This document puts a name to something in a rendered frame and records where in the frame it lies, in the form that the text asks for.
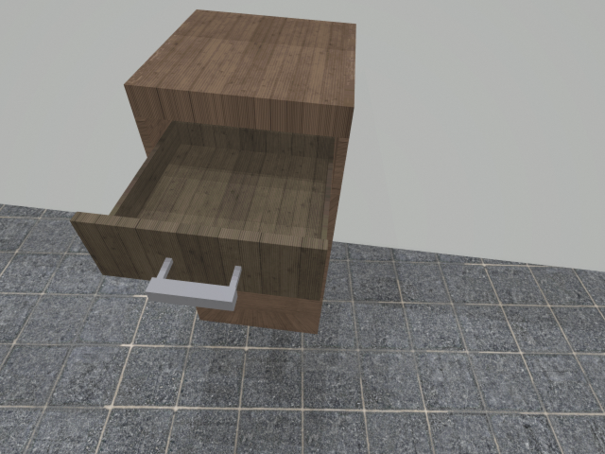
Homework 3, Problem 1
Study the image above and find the handle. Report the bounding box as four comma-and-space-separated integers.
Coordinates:
146, 257, 242, 311

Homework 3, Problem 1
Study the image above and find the drawer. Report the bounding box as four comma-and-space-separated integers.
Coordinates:
70, 120, 336, 301

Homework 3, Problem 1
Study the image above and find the cabinet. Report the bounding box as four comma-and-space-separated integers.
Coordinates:
124, 9, 356, 334

